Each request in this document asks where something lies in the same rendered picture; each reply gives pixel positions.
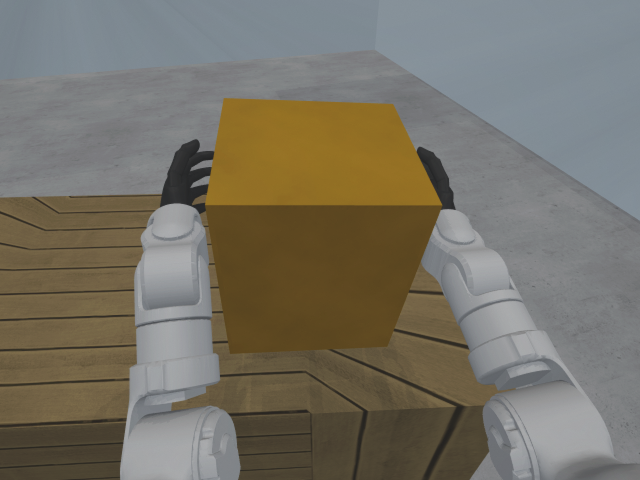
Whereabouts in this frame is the left robot forearm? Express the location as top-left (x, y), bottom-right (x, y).
top-left (120, 203), bottom-right (220, 480)

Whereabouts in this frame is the robot left upper arm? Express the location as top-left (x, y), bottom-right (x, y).
top-left (122, 406), bottom-right (241, 480)

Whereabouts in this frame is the right robot hand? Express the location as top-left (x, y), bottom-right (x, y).
top-left (417, 147), bottom-right (456, 210)

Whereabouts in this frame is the carton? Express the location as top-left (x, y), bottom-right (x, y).
top-left (205, 98), bottom-right (443, 354)

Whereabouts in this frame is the robot right upper arm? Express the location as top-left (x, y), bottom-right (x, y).
top-left (483, 380), bottom-right (640, 480)

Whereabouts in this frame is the right robot forearm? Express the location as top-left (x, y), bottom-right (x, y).
top-left (421, 209), bottom-right (614, 455)

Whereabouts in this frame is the left robot hand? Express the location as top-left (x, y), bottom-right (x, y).
top-left (160, 139), bottom-right (214, 214)

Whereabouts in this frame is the pedestal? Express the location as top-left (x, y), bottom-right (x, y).
top-left (0, 193), bottom-right (516, 480)

